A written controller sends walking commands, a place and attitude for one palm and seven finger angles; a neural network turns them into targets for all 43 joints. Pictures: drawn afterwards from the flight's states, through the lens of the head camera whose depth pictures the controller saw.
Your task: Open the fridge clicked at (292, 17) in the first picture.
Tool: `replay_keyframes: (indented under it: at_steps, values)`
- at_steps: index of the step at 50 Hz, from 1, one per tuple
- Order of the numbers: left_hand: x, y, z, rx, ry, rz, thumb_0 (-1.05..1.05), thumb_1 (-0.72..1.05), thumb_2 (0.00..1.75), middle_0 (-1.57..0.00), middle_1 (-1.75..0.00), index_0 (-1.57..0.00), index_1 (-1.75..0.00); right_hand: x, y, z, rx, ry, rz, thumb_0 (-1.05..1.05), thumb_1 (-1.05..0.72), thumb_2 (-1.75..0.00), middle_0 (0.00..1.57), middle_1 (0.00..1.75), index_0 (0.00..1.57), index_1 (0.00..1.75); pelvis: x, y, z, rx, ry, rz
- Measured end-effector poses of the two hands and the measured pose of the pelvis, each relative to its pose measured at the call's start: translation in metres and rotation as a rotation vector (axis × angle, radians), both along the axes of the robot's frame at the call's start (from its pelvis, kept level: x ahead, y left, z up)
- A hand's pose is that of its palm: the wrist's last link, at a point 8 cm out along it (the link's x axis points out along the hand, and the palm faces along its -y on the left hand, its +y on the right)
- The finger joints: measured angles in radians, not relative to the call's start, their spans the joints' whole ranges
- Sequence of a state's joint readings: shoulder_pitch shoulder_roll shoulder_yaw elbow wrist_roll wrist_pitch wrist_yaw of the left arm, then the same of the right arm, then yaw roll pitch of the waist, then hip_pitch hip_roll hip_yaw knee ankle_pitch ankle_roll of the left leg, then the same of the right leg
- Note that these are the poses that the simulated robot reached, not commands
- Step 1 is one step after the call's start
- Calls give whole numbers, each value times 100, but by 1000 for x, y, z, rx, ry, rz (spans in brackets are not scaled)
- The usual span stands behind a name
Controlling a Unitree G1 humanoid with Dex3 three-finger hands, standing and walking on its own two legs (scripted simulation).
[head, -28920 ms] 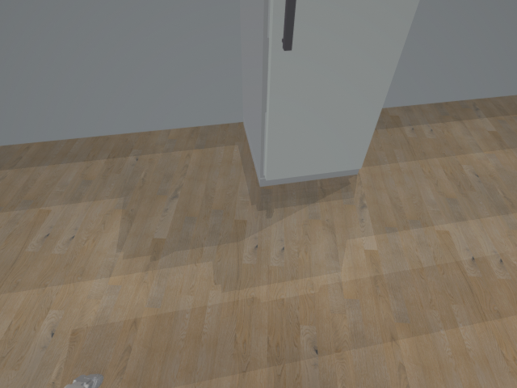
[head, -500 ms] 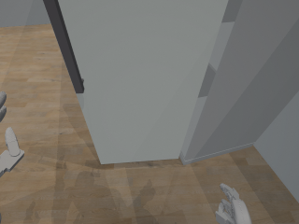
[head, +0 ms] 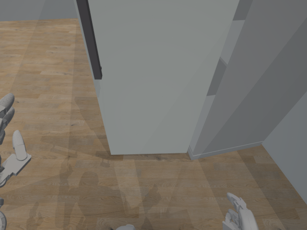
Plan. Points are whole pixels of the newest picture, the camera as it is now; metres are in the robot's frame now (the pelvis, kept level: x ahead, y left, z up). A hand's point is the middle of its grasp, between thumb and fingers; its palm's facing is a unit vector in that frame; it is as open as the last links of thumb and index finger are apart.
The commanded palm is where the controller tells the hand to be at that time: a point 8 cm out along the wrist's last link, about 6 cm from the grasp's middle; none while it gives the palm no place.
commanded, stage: step back with the hand held close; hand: left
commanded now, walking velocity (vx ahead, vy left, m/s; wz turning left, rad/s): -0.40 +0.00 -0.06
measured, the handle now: (86, 11) +0.65 +0.29 +0.26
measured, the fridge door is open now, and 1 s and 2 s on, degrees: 79 79 79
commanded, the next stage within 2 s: stop stepping back and stand still in 0.06 s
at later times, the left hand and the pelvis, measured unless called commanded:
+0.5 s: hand out of the picture +0.07 +0.28 +0.17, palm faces +0.41 -0.83 -0.38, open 7.4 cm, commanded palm +0.02 +0.32 +0.18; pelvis -0.13 +0.03 +0.01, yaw -2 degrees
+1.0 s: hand out of the picture +0.05 +0.31 +0.17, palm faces +0.40 -0.79 -0.46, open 7.4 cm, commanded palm -0.01 +0.35 +0.18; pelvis -0.16 +0.05 +0.01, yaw -2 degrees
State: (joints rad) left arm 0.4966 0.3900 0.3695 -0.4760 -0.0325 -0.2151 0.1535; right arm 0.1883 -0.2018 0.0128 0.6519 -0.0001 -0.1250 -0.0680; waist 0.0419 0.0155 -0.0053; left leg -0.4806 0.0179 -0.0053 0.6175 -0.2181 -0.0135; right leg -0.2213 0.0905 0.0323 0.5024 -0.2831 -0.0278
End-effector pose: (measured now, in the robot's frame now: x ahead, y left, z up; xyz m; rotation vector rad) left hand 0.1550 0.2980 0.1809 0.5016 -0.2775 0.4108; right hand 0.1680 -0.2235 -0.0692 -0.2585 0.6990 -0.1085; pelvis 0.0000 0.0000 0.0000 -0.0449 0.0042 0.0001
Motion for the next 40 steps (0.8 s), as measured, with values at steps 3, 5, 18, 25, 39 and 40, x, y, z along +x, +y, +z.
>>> replay_keyframes:
  at_steps: [3,5,18,25,39,40]
  values:
    - [-6,5,2,9,6,-21,1,88,90,-21,-30,-22,-31,-4,3,10,-18,-14,-10,2,-90,-90,20,30,21,30,-8,5,3,12,11,-2]
    - [-10,12,1,13,6,-33,1,88,90,-21,-30,-22,-31,-6,5,16,-37,-31,-17,2,-90,-90,20,30,21,30,-16,12,1,1,19,2]
    - [-89,24,-1,-45,56,-54,1,89,90,-21,-30,-22,-31,-91,27,40,-20,-106,-22,1,-90,-90,20,30,21,30,-97,26,12,-8,7,-39]
    - [-129,24,3,-43,10,-31,1,88,90,-21,-30,-22,-31,-162,17,12,-18,14,-49,1,-90,-90,20,30,21,30,-134,25,6,21,-15,-39]
    - [-142,65,-1,-20,-24,-23,1,89,90,-21,-30,-21,-30,-230,30,3,-58,57,-178,2,-90,-90,20,30,20,30,-157,59,3,15,-49,-29]
    - [-143,64,2,-13,-17,-29,1,89,90,-21,-30,-21,-30,-230,36,4,-42,52,-169,2,-90,-90,20,30,20,30,-158,60,6,12,-49,-32]
